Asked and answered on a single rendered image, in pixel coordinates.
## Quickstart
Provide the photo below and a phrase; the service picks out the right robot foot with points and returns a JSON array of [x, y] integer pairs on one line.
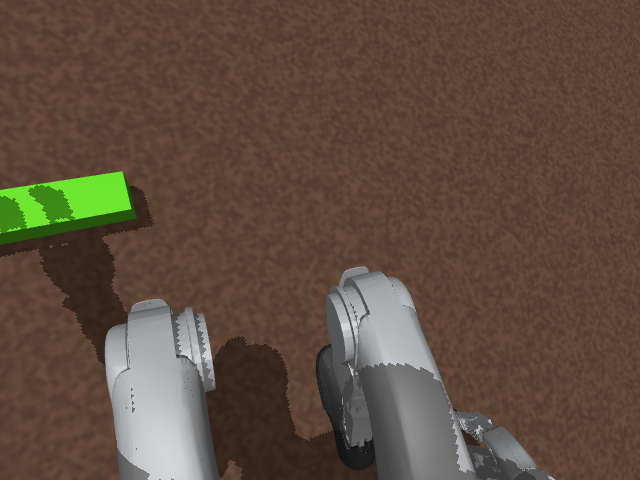
[[356, 458]]

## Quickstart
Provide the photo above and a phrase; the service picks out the carton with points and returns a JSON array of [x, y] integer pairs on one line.
[[62, 206]]

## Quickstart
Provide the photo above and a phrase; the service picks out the right robot hand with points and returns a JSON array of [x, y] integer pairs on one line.
[[503, 458]]

